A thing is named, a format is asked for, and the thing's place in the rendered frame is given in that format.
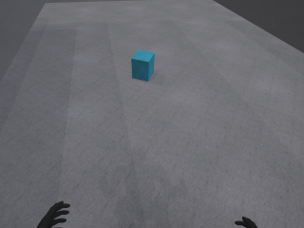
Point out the left robot hand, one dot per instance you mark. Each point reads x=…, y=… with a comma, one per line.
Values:
x=49, y=219

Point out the carton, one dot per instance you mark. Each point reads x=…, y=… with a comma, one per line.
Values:
x=142, y=65

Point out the right robot hand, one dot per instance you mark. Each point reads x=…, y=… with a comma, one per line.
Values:
x=246, y=223

